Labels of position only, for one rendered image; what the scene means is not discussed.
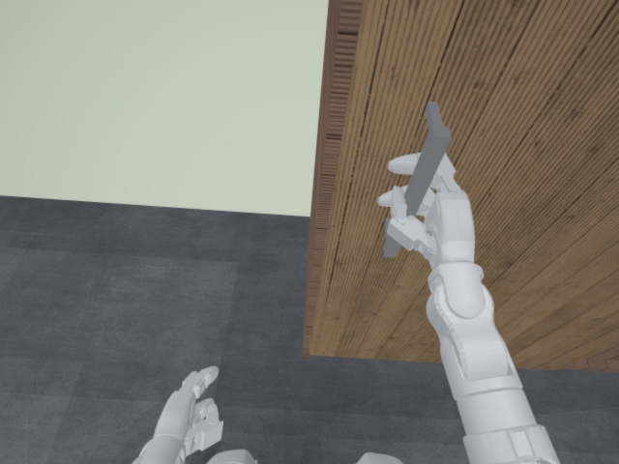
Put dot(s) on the right robot hand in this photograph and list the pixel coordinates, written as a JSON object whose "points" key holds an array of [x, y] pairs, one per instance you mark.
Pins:
{"points": [[448, 215]]}

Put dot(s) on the robot left forearm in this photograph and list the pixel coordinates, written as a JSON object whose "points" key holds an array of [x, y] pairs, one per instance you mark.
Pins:
{"points": [[163, 449]]}

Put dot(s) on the robot right forearm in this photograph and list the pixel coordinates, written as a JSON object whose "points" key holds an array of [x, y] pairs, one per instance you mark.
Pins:
{"points": [[498, 421]]}

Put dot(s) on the left robot hand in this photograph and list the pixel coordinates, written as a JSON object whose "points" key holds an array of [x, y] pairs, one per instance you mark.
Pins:
{"points": [[182, 419]]}

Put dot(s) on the handle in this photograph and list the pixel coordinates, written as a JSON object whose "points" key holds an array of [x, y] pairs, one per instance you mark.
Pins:
{"points": [[437, 142]]}

